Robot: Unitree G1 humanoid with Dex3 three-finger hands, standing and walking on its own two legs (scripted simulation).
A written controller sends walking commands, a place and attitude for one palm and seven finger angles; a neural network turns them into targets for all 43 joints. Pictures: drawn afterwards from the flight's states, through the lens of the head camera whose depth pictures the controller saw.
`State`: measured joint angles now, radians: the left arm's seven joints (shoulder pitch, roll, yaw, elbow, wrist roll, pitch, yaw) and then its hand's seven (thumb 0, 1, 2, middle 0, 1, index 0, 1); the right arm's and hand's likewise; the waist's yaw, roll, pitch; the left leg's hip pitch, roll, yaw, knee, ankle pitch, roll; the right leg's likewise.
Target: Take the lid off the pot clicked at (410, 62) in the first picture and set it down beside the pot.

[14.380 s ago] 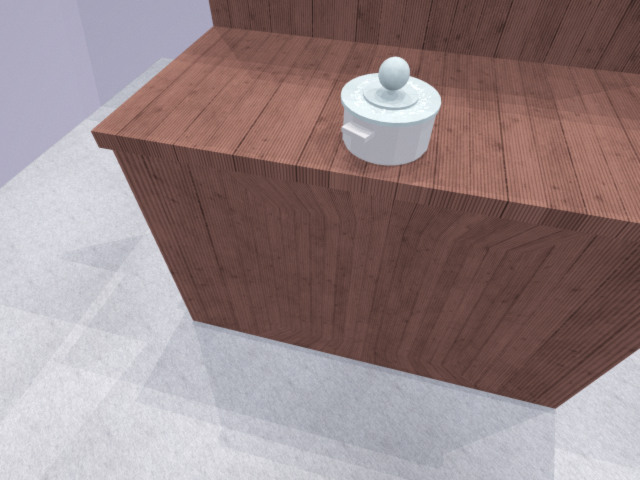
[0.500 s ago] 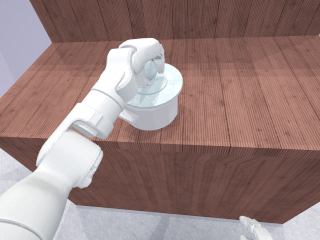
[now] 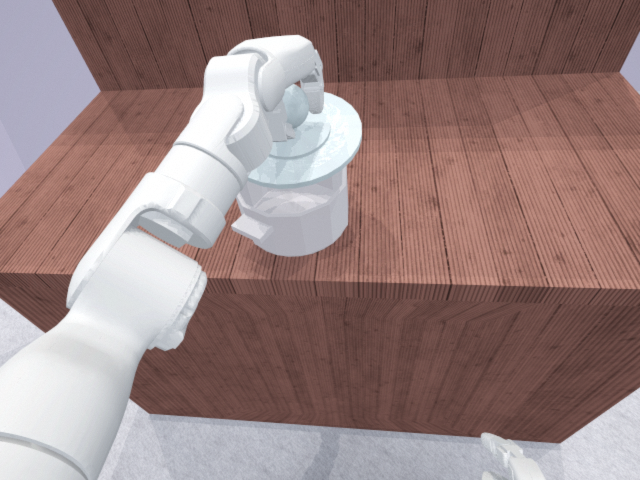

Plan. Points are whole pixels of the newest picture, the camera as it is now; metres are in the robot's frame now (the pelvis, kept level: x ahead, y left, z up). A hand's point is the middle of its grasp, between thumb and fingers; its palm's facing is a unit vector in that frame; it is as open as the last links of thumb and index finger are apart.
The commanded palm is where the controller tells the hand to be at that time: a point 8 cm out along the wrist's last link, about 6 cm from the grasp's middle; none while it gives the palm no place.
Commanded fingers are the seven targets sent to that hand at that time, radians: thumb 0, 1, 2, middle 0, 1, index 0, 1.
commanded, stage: lift the lid straight up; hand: left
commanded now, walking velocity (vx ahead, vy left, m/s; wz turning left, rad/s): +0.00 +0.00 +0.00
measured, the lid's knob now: (287, 106) +0.49 +0.03 +0.23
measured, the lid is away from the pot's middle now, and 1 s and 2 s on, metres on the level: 0.02 0.03 0.09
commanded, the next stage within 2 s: move the lid sideways beside the pot in 1.06 s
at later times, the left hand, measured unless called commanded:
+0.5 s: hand (271, 75) +0.47 +0.04 +0.28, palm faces -0.17 -0.05 -0.98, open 7.8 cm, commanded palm +0.45 +0.05 +0.36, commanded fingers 0.00 0.58 1.11 -0.77 -0.97 -0.80 -0.98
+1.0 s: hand (272, 36) +0.48 +0.03 +0.32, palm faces -0.11 -0.07 -0.99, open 7.8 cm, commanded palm +0.46 +0.05 +0.38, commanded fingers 0.00 0.58 1.11 -0.77 -0.97 -0.80 -0.98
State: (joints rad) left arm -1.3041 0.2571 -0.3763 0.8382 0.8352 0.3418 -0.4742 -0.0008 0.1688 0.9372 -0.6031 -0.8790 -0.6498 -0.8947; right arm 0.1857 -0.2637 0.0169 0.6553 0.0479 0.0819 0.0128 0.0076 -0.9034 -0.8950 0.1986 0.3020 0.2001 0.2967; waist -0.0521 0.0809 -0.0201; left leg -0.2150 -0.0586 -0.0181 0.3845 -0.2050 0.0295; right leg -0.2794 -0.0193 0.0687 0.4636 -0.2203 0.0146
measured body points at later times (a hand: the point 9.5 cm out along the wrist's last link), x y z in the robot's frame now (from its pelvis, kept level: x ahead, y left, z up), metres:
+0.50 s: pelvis +0.01 +0.00 +0.00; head +0.02 -0.04 +0.45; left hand +0.47 +0.04 +0.34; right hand +0.13 -0.24 -0.13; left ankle +0.00 +0.11 -0.74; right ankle +0.01 -0.13 -0.74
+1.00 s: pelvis +0.01 +0.01 +0.00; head +0.03 -0.03 +0.45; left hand +0.48 +0.03 +0.38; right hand +0.15 -0.23 -0.13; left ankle +0.00 +0.11 -0.74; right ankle +0.01 -0.13 -0.74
